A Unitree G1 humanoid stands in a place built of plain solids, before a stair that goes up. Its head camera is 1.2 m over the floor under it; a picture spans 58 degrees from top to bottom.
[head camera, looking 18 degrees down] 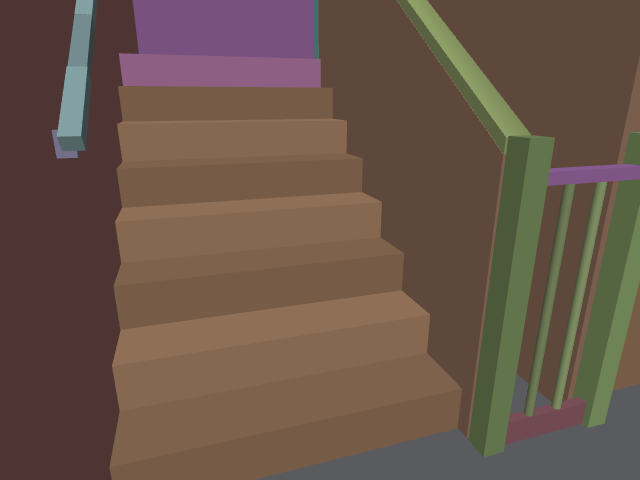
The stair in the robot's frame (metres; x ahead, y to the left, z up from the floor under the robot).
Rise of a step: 0.18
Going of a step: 0.25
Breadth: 1.20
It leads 18 degrees to the left of straight ahead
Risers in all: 8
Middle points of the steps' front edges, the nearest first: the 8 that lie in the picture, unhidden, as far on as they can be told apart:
1.18 0.04 0.18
1.41 0.12 0.36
1.65 0.19 0.54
1.89 0.27 0.72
2.13 0.34 0.91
2.36 0.42 1.09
2.60 0.49 1.27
2.84 0.57 1.45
